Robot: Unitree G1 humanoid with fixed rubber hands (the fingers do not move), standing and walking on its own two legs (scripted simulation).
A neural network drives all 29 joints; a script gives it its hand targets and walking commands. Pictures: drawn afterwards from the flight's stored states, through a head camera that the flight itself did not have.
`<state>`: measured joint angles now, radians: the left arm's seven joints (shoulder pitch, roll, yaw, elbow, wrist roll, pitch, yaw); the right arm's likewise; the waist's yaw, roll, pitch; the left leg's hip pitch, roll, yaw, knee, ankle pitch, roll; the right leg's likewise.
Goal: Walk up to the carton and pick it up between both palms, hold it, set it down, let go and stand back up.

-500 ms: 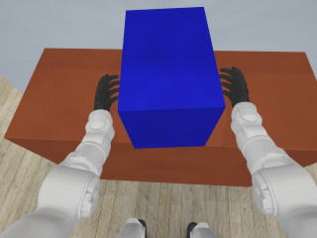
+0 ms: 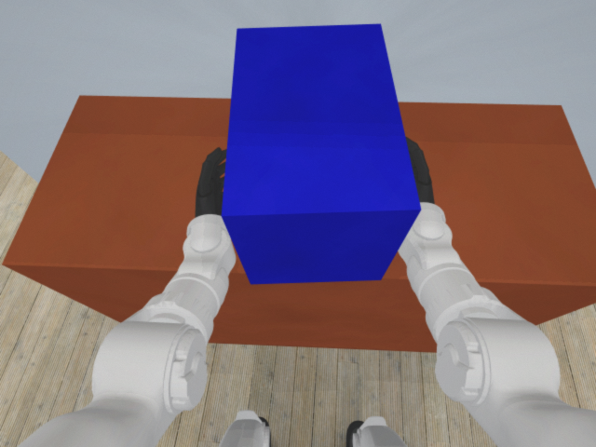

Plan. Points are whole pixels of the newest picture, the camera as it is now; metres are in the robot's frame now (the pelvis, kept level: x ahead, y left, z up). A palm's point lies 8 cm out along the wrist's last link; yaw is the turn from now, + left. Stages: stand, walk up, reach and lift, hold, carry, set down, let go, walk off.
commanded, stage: reach and lift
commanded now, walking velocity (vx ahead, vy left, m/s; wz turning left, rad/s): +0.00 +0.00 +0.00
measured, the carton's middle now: (312, 160) +0.50 +0.01 +0.04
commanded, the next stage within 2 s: none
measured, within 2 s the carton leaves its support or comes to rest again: neither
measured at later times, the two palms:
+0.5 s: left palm (219, 220) +0.42 +0.13 +0.01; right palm (427, 211) +0.43 -0.15 +0.02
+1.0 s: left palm (219, 221) +0.42 +0.13 +0.01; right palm (427, 211) +0.43 -0.15 +0.02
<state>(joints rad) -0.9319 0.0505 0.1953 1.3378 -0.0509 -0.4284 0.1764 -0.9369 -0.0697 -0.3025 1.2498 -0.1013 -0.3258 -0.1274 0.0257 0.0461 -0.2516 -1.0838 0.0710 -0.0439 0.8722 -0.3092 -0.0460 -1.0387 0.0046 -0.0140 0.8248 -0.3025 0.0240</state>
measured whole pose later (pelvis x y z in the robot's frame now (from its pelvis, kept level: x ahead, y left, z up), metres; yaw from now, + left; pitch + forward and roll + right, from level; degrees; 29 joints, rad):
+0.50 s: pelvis +0.02 +0.00 +0.03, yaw +0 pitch +26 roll -1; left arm -0.82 0.01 0.35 1.46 0.07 -0.63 0.16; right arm -0.80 0.01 -0.52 1.24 -0.39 -0.47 -0.09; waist 0.00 0.06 -0.21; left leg -0.87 0.07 -0.01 0.68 -0.26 -0.04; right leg -0.85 0.00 0.00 0.65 -0.26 0.02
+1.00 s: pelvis +0.02 +0.00 +0.03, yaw -1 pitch +28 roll -2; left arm -0.83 0.00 0.35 1.45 0.07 -0.64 0.17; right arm -0.84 -0.02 -0.52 1.32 -0.37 -0.52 -0.10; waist 0.01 0.05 -0.22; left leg -0.90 0.08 0.00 0.68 -0.25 -0.04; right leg -0.87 0.01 0.01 0.62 -0.23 0.03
